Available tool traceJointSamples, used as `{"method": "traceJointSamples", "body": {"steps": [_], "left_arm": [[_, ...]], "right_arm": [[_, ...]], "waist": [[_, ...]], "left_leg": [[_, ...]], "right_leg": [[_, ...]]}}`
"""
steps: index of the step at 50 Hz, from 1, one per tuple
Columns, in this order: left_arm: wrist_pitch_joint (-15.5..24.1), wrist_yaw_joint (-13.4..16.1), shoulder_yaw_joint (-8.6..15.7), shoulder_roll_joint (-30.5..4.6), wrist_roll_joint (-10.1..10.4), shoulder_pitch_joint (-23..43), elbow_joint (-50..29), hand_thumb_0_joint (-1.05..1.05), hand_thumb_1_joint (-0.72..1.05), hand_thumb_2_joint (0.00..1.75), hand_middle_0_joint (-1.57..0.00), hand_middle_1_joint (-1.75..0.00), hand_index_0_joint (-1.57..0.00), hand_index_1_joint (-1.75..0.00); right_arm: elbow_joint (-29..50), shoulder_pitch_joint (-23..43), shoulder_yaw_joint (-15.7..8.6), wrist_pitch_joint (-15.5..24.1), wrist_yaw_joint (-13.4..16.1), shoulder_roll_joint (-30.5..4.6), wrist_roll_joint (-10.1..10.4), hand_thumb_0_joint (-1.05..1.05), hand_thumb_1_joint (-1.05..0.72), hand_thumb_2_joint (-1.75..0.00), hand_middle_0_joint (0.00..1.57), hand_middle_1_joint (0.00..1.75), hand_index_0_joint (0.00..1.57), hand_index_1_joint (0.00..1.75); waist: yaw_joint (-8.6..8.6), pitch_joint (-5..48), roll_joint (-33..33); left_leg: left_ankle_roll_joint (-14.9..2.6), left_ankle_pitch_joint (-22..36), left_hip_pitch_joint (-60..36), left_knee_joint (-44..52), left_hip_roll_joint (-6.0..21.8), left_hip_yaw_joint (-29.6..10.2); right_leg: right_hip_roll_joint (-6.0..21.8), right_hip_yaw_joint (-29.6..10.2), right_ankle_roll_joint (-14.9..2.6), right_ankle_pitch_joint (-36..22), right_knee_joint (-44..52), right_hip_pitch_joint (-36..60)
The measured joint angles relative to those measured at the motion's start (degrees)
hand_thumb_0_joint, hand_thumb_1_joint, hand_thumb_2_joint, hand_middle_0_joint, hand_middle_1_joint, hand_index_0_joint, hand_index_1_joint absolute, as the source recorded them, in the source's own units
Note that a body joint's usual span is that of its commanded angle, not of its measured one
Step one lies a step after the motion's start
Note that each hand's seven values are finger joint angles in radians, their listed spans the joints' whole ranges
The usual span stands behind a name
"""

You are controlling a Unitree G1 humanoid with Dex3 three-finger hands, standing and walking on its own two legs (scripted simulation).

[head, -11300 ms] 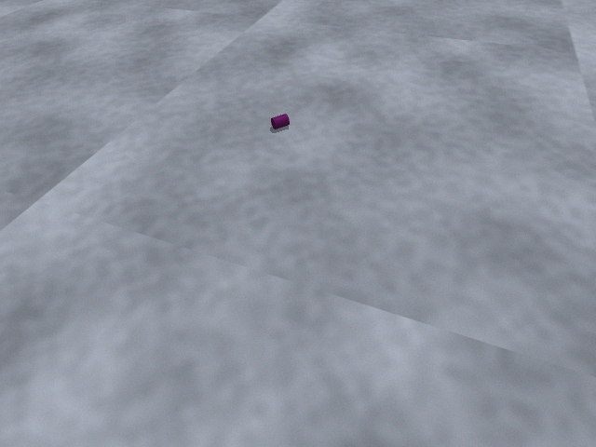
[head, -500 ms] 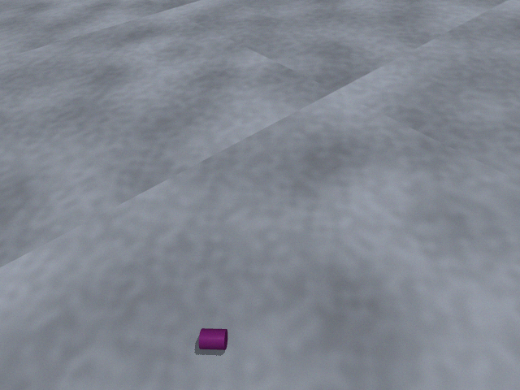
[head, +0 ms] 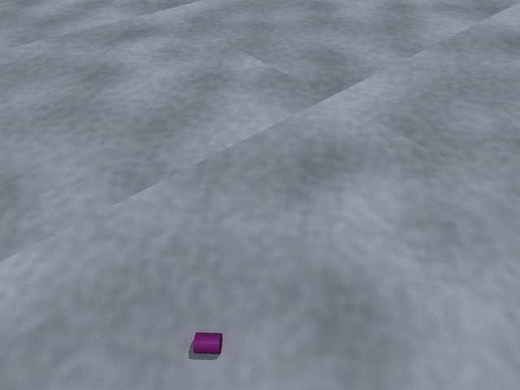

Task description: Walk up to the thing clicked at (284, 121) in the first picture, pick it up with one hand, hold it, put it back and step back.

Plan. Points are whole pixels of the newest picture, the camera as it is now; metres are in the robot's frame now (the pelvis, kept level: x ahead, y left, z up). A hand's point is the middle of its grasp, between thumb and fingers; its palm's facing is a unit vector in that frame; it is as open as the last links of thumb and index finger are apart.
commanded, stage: walk up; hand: left
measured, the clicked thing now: (208, 343) +0.44 +0.24 -0.75
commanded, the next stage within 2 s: stand in 0.38 s
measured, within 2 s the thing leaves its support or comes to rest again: neither
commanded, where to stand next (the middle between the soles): +0.06 -0.01 m, yaw +2 degrees
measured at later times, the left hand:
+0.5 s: hand out of the picture +0.07 +0.26 -0.16, palm faces +0.00 -0.94 -0.34, open 7.4 cm
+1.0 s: hand out of the picture +0.07 +0.26 -0.16, palm faces -0.02 -0.94 -0.35, open 7.4 cm
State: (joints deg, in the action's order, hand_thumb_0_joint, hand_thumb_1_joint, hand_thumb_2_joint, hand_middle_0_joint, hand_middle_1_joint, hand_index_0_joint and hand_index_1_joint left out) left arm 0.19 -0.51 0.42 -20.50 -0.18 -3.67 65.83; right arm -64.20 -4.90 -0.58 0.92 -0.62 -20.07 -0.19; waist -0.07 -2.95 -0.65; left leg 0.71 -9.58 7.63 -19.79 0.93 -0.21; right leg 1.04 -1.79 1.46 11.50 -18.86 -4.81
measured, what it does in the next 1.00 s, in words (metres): stands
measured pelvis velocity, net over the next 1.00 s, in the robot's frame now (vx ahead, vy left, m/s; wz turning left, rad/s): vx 0.01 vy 0.00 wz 0.02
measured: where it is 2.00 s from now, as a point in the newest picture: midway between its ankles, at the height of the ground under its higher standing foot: outside the picture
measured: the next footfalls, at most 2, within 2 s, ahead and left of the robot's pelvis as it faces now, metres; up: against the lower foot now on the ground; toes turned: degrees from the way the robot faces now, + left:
none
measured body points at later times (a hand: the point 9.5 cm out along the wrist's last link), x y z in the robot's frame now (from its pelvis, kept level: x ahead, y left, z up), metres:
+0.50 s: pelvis +0.00 +0.00 +0.00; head +0.01 +0.00 +0.45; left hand +0.07 +0.31 -0.13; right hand +0.09 -0.30 -0.13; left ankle +0.02 +0.13 -0.75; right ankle -0.01 -0.14 -0.75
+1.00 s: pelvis +0.01 +0.00 +0.00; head +0.02 +0.00 +0.45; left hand +0.08 +0.31 -0.13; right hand +0.08 -0.30 -0.13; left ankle +0.02 +0.13 -0.75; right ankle -0.01 -0.14 -0.75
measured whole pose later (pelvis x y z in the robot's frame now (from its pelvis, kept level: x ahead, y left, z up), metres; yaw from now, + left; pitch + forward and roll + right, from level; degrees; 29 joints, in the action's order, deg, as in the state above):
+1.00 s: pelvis +0.01 +0.00 +0.00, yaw +1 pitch -1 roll +0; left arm 0.6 0.0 -0.3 -20.5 -0.4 -6.6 64.7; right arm -65.6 -6.0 -0.3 0.4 -0.7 -20.4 -0.2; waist 0.3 -2.9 0.0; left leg 0.7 -9.6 8.3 -19.1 0.5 -1.0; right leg 1.4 -0.9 1.6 11.7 -17.9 -5.0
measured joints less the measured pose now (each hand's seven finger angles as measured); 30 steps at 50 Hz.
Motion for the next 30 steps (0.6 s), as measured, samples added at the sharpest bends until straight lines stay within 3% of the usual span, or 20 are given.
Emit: {"method": "traceJointSamples", "body": {"steps": [30], "left_arm": [[0.5, 0.4, -0.4, 0.4, -0.3, -2.1, -0.5, 0.01, 0.91, 0.9, -0.2, -0.3, -0.2, -0.3]], "right_arm": [[-1.0, 0.2, 0.1, -0.3, 0.0, -0.2, 0.1, 0.01, -0.91, -0.9, 0.2, 0.3, 0.2, 0.3]], "waist": [[0.05, 0.1, 0.7]], "left_leg": [[-0.16, 0.4, 0.0, 0.8, -0.5, -0.5]], "right_leg": [[0.5, 0.5, 0.28, -0.1, 0.7, 0.2]]}}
